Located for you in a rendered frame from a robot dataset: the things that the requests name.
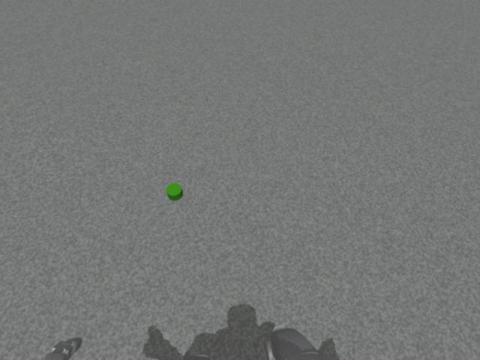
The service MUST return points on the tin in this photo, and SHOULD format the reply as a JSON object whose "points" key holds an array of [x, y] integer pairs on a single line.
{"points": [[174, 191]]}

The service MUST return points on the left robot hand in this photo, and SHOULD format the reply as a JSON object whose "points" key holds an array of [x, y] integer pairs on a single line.
{"points": [[64, 350]]}

